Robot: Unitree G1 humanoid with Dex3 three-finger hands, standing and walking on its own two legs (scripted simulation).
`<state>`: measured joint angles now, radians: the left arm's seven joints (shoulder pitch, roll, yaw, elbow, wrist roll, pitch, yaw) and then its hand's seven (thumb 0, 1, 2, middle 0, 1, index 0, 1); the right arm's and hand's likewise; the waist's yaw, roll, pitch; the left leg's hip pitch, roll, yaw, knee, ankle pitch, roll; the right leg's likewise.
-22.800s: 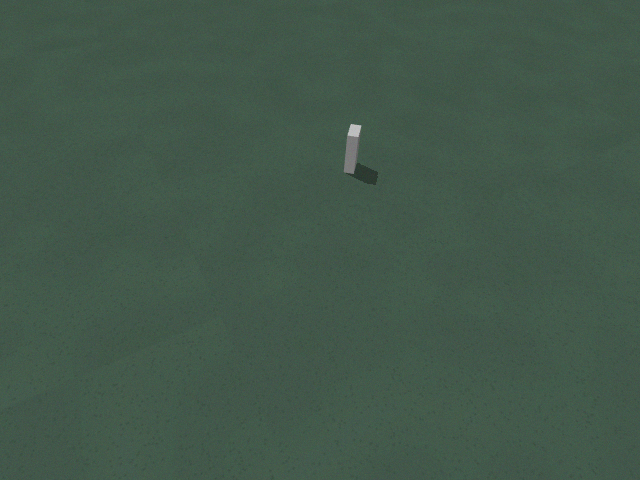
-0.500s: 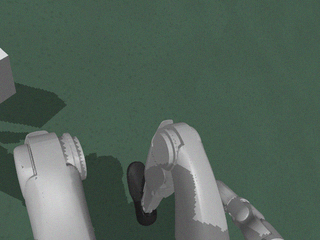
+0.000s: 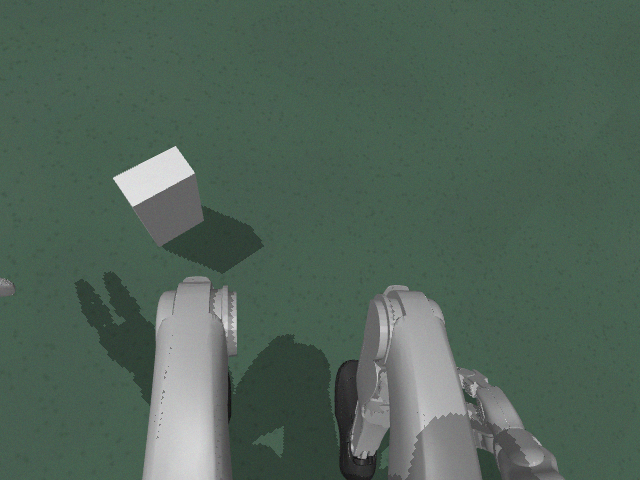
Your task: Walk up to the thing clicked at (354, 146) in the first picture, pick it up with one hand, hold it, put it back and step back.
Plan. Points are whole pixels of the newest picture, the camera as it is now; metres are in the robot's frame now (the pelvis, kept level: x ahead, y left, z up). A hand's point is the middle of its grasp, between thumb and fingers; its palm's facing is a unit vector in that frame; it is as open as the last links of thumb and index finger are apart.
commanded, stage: home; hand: left
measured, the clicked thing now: (166, 202) +0.48 +0.25 -0.26
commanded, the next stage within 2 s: none
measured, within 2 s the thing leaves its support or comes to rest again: neither
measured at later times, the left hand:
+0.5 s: hand out of the picture +0.26 +0.30 +0.12, palm faces +0.29 -0.85 -0.45, open 17.4 cm
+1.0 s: hand out of the picture +0.24 +0.21 +0.30, palm faces +0.25 -0.92 -0.30, open 17.5 cm
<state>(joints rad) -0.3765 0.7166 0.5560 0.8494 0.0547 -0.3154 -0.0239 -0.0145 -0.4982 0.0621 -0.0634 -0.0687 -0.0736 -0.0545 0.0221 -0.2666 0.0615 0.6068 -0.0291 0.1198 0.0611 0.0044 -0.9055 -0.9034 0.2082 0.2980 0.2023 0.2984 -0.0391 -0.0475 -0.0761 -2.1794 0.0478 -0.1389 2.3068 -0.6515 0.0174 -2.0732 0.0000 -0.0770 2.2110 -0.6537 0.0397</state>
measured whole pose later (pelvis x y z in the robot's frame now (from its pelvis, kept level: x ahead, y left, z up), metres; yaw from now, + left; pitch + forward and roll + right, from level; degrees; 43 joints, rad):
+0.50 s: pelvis +0.05 -0.01 +0.22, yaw +6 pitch +26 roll -4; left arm 0.10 0.37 0.24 0.35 -0.01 0.10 0.13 -0.01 -0.53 0.06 -0.06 -0.06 -0.06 -0.05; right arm 0.12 -0.24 0.00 0.51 0.04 0.05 -0.09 0.01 -0.90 -0.90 0.21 0.30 0.20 0.30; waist -0.03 0.01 -0.16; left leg -1.42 0.06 -0.06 1.58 -0.61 -0.02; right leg -1.37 -0.02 -0.05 1.54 -0.62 0.01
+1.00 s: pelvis +0.09 +0.00 +0.35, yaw +8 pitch +9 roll -3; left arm 0.48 0.21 -0.03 -0.04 -0.02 0.27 0.18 -0.01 -0.54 0.05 -0.06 -0.06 -0.06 -0.05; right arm 0.29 -0.20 0.03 0.46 0.02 -0.06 -0.19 0.01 -0.90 -0.90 0.21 0.30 0.20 0.30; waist -0.03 0.04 -0.15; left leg -0.69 0.05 -0.02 1.01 -0.48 -0.01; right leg -0.63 -0.02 -0.05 0.95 -0.48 0.03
